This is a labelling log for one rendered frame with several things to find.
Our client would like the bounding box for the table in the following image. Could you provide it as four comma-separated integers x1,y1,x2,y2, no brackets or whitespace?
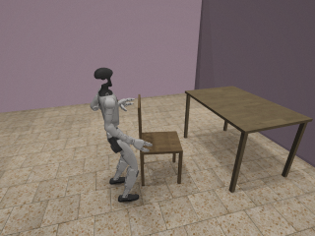
184,86,313,193

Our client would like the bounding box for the left robot hand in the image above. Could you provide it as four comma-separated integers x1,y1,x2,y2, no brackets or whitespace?
118,97,135,111

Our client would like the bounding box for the right robot thigh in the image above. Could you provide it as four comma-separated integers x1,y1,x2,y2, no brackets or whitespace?
110,138,138,174

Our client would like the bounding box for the robot right forearm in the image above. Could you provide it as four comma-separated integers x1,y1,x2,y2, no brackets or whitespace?
106,125,135,145

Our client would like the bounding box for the chair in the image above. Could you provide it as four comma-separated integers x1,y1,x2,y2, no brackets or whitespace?
138,94,183,187

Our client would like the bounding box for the right robot hand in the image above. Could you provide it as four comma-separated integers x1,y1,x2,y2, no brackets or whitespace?
133,139,153,152

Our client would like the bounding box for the left robot foot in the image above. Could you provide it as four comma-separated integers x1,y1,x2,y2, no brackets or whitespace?
109,177,126,185

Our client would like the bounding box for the left robot upper arm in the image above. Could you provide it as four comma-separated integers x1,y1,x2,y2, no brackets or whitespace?
90,87,101,111

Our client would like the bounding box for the right robot upper arm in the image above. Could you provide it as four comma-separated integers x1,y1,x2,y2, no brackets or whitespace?
103,96,115,133

